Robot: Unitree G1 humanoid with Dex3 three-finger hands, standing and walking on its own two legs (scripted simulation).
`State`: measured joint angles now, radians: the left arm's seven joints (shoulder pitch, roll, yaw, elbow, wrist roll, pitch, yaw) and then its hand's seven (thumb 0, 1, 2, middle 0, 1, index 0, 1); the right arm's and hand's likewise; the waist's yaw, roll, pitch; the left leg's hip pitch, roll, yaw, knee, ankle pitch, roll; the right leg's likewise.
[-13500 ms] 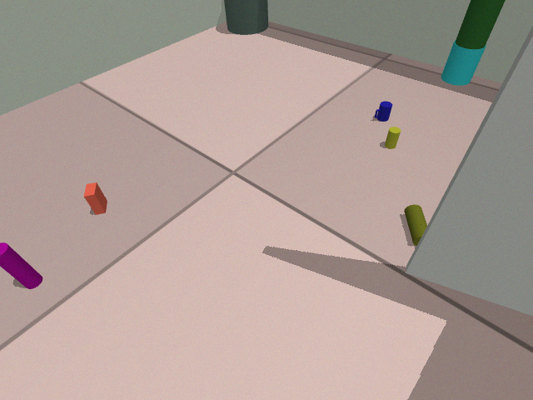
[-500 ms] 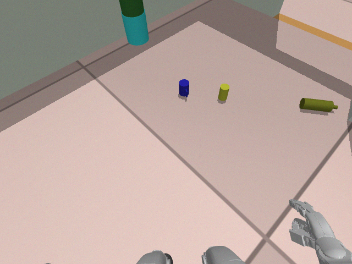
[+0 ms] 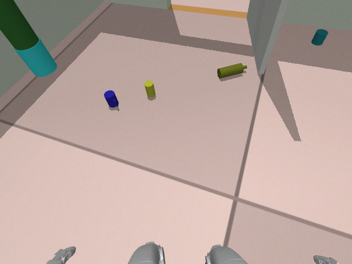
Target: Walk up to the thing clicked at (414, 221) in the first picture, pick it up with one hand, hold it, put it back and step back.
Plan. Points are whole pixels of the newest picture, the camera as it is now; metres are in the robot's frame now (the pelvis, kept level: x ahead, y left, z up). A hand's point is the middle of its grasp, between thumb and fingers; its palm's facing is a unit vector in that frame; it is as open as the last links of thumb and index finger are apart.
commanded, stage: walk up
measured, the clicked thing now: (232, 70) +1.46 -0.44 -0.71
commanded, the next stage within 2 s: stand in 1.70 s
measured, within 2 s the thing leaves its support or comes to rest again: neither
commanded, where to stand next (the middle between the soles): +0.08 -0.02 m, yaw -27 degrees
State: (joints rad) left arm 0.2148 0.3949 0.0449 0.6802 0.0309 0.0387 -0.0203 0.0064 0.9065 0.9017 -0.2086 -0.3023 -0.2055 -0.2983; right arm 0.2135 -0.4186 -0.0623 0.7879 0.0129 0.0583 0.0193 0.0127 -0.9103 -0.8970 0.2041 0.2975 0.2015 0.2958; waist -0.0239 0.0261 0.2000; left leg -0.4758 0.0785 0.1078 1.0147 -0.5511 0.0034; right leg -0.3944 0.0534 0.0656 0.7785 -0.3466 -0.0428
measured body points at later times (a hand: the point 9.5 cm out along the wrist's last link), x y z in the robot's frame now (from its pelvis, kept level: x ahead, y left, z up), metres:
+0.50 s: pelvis -0.03 +0.00 +0.02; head +0.00 +0.01 +0.47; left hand +0.11 +0.32 -0.09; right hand -0.04 -0.33 -0.07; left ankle -0.02 +0.12 -0.71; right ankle -0.01 -0.16 -0.68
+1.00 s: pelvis +0.00 +0.00 +0.00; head +0.03 -0.03 +0.45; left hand +0.22 +0.24 -0.10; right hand -0.06 -0.32 -0.13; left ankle +0.09 +0.12 -0.71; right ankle -0.01 -0.14 -0.71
